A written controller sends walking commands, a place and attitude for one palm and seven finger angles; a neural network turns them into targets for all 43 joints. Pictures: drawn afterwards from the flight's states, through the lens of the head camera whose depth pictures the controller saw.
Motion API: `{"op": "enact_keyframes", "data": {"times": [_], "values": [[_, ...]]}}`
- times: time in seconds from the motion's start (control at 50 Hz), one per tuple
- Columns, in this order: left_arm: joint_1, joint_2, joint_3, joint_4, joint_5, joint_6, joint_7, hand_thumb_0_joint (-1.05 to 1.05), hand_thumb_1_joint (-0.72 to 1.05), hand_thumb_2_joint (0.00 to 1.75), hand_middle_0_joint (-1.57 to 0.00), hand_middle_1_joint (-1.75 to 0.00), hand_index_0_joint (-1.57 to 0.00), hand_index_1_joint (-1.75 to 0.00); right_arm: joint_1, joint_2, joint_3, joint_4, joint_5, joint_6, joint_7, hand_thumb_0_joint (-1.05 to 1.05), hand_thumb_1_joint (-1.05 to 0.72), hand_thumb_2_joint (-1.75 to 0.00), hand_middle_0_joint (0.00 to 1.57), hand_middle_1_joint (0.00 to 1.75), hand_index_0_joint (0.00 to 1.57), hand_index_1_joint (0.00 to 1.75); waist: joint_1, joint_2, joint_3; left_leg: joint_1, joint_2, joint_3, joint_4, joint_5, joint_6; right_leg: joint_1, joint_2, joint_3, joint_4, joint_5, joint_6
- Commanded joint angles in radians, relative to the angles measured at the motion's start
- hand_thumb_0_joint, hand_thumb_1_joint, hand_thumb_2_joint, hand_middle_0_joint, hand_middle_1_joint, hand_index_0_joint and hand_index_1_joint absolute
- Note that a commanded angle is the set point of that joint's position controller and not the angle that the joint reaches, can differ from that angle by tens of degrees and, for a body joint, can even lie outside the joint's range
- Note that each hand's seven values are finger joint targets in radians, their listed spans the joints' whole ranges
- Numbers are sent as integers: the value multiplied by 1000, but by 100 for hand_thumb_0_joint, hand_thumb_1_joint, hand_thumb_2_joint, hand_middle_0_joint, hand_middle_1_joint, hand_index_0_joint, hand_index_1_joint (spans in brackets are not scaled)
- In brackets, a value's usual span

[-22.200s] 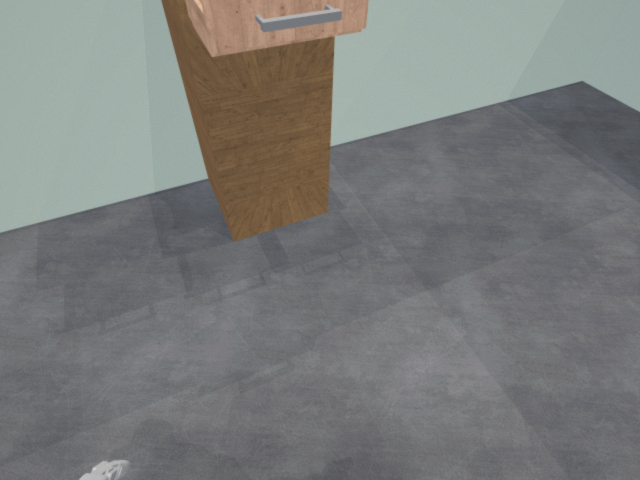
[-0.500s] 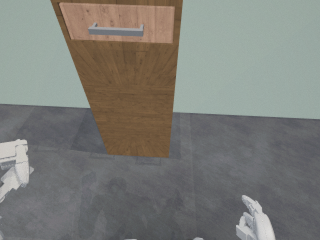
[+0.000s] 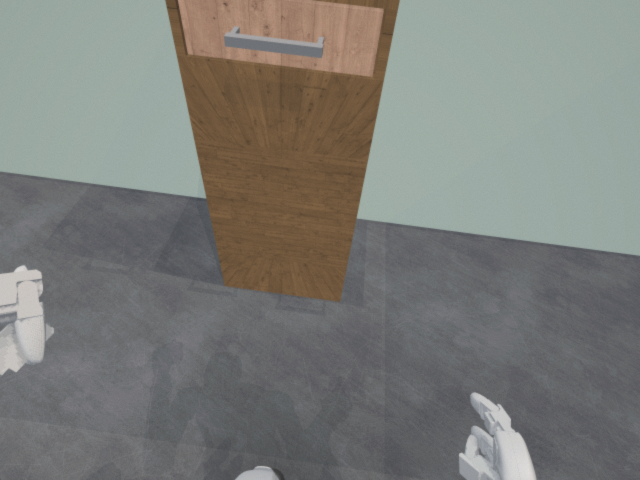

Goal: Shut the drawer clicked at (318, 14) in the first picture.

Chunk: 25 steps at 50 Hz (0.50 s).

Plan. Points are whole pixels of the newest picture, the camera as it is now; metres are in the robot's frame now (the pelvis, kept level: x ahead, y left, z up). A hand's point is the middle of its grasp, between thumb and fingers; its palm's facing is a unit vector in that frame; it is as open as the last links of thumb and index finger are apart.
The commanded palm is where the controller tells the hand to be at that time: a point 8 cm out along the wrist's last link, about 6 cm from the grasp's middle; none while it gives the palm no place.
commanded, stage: step back with the hand held close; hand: left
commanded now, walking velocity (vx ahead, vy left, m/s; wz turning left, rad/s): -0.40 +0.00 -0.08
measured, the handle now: (276, 40) +0.82 +0.15 +0.17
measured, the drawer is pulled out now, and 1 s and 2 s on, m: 0.00 0.00 0.00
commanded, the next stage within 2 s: stop stepping back and stand still in 0.04 s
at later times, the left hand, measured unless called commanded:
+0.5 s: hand out of the picture +0.08 +0.22 +0.18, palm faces +0.27 -0.82 -0.50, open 3.2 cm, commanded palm +0.03 +0.27 +0.19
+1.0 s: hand out of the picture +0.02 +0.23 +0.18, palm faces +0.39 -0.82 -0.43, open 3.2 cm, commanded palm -0.03 +0.28 +0.19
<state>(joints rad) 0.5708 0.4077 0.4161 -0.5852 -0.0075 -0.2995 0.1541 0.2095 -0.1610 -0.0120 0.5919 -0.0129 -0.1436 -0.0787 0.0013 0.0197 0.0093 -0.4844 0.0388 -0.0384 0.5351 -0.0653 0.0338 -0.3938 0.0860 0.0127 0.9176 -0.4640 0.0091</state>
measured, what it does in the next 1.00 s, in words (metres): walks backwards: right foot, then left foot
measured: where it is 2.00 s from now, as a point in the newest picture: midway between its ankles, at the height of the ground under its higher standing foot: outside the picture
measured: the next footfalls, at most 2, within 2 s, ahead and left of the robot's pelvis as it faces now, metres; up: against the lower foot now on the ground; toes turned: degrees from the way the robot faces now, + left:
right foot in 0.08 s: -0.07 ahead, -0.08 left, +0.00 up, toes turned -5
left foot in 0.24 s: +0.04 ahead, +0.09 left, +0.00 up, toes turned -3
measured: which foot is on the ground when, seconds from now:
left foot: down 0.00-0.08, up 0.10-0.22, down 0.24-0.46, up 0.48-0.64, down 0.66-1.00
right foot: up 0.00-0.06, down 0.08-1.00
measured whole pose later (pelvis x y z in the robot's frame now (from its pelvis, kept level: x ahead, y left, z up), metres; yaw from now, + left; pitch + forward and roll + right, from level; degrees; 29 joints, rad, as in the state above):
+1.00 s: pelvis -0.17 +0.00 +0.01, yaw -1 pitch -1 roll +2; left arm 0.61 0.35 0.35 -0.53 0.00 -0.23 0.14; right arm 0.30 -0.19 0.03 0.68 -0.02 -0.12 -0.09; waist 0.00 -0.03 -0.06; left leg -0.36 0.03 0.07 0.73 -0.37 0.03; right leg -0.32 -0.01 -0.08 0.54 -0.21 -0.07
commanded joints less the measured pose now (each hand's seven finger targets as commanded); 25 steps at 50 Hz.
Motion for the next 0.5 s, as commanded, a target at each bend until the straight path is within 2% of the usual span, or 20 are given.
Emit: {"op": "enact_keyframes", "data": {"times": [0.0, 0.02, 0.04, 0.06, 0.08, 0.1, 0.14, 0.18, 0.2, 0.22, 0.24, 0.26, 0.28, 0.32, 0.36, 0.38, 0.4, 0.44, 0.46, 0.48], "values": [[-32, 84, 11, -214, -27, -45, 9, 0, 90, 90, -140, -160, -140, -160, -89, -148, -41, -116, -8, -74, 15, 0, -90, -90, 20, 30, 20, 30, -2, 229, -75, 91, 158, -117, -318, -378, 7, 124, -28, -53, -432, -65, -44], [-45, 110, 17, -207, -29, -47, 2, 0, 90, 90, -140, -160, -140, -160, -75, -144, -42, -106, -5, -65, 20, 0, -90, -90, 20, 30, 20, 30, -8, 122, -85, 158, 102, -53, -179, -307, -40, 70, -108, 46, -610, -7, -88], [-71, 159, 40, -217, -28, -54, 2, 0, 90, 90, -140, -160, -140, -160, -74, -129, -39, -100, 0, -45, 18, 0, -90, -90, 20, 30, 20, 30, -11, -99, -103, 269, 10, 17, 129, -233, -84, -118, -310, 323, -730, 19, -172], [-113, 209, 78, -236, -22, -58, 14, 0, 90, 90, -140, -160, -140, -160, -111, -119, -26, -96, -16, -38, 12, 0, -90, -90, 20, 30, 20, 30, 16, -187, -89, 225, -46, 57, 353, -274, -99, -163, -437, 365, -748, 278, -209], [-160, 214, 90, -220, -15, -48, 15, 0, 90, 90, -140, -160, -140, -160, -113, -115, -13, -86, -33, -42, 9, 0, -90, -90, 20, 30, 20, 30, 25, -197, -121, 157, -55, 32, 468, -343, -88, -147, -449, 325, -695, 456, -217], [-124, 179, 68, -185, -12, -21, 7, 0, 90, 90, -140, -160, -140, -160, -100, -109, -23, -92, -13, -33, 4, 0, -90, -90, 20, 30, 20, 30, 13, -253, -128, 83, -45, 0, 467, -345, -73, -22, -398, 239, -603, 665, -193], [-49, 141, 70, -166, -7, 2, -3, 0, 90, 90, -140, -160, -140, -160, -110, -94, -4, -123, -5, -18, -11, 0, -90, -90, 20, 30, 20, 30, -4, -198, -132, 116, -24, 45, 220, -272, -61, 110, -322, 118, -467, 904, -137], [8, 116, 51, -183, -21, 21, -9, 0, 90, 90, -140, -160, -140, -160, -91, -123, -5, -138, 4, -15, -26, 0, -90, -90, 20, 30, 20, 30, -23, 18, -172, 274, -24, 71, -158, 64, -50, 135, -215, 18, -329, 681, -39], [55, 140, 82, -220, -26, 11, -8, 0, 90, 90, -140, -160, -140, -160, -90, -161, -21, -158, 8, -31, -24, 0, -90, -90, 20, 30, 20, 30, 14, 196, -216, 374, 117, -90, -192, 312, -15, 68, -117, -10, -265, 366, 9], [78, 159, 78, -262, -29, -2, -11, 0, 90, 90, -140, -160, -140, -160, -68, -165, -29, -171, 12, -49, -13, 0, -90, -90, 20, 30, 20, 30, 18, 201, -258, 439, 205, -162, -223, 327, 23, 35, -86, 0, -207, 23, 4], [91, 162, 92, -233, -27, -1, -7, 0, 90, 90, -140, -160, -140, -160, -59, -169, -38, -176, 14, -62, -9, 0, -90, -90, 20, 30, 20, 30, 15, 120, -237, 439, 215, -215, -233, 256, 56, 5, -47, -5, -193, -24, 7], [83, 175, 111, -283, -45, 1, -8, 0, 90, 90, -140, -160, -140, -160, -63, -152, -30, -171, 0, -68, -11, 0, -90, -90, 20, 30, 20, 30, -5, 224, -234, 398, 232, -284, -309, 94, 36, -8, -59, 2, -129, -47, 10], [69, 177, 112, -335, -40, -1, -5, 0, 90, 90, -140, -160, -140, -160, -65, -149, -26, -167, -10, -76, -8, 0, -90, -90, 20, 30, 20, 30, -7, 250, -213, 370, 236, -309, -330, -1, 29, 2, -73, 25, -105, -35, 4], [161, 137, 91, -279, -29, 17, 8, 0, 90, 90, -140, -160, -140, -160, -55, -150, -17, -156, -2, -73, -1, 0, -90, -90, 20, 30, 20, 30, -7, 148, -170, 265, 204, -203, -353, -217, 38, 100, -80, -11, -196, 2, -1], [159, 120, 70, -228, -23, 39, 18, 0, 90, 90, -140, -160, -140, -160, -87, -169, -18, -165, 4, -52, -3, 0, -90, -90, 20, 30, 20, 30, -10, 187, -68, 27, 147, -114, -423, -533, 2, 272, -54, -99, -342, 14, -18], [123, 132, 70, -222, -14, 43, 18, 0, 90, 90, -140, -160, -140, -160, -104, -177, -23, -174, 1, -35, -8, 0, -90, -90, 20, 30, 20, 30, -14, 184, -31, -50, 103, -73, -370, -574, -17, 323, -59, -97, -428, 26, -33], [108, 136, 68, -188, -10, 46, 17, 0, 90, 90, -140, -160, -140, -160, -93, -171, -27, -168, -1, -19, -11, 0, -90, -90, 20, 30, 20, 30, -20, 94, -15, -33, 45, -22, -241, -525, -36, 279, -99, -44, -547, -10, -62], [33, 185, 105, -197, -25, 46, 17, 0, 90, 90, -140, -160, -140, -160, -85, -169, -43, -146, -6, 5, -16, 0, -90, -90, 20, 30, 20, 30, -10, -212, -55, 98, -43, 37, 321, -317, -54, -39, -413, 374, -782, -307, -206], [-21, 182, 102, -214, -21, 47, 23, 0, 90, 90, -140, -160, -140, -160, -79, -156, -38, -129, -5, 0, -17, 0, -90, -90, 20, 30, 20, 30, -4, -251, -48, 28, -32, 20, 469, -303, -48, -28, -440, 416, -787, -292, -236], [-62, 170, 92, -207, -20, 44, 25, 0, 90, 90, -140, -160, -140, -160, -67, -162, -32, -116, -7, -6, -14, 0, -90, -90, 20, 30, 20, 30, -25, -191, -59, -2, -13, 15, 501, -310, -43, -4, -426, 365, -757, -241, -221]]}}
